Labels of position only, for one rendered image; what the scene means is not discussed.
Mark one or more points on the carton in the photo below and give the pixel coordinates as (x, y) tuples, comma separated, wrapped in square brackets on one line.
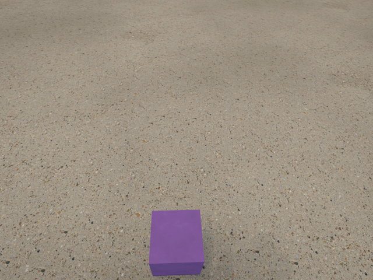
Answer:
[(176, 244)]

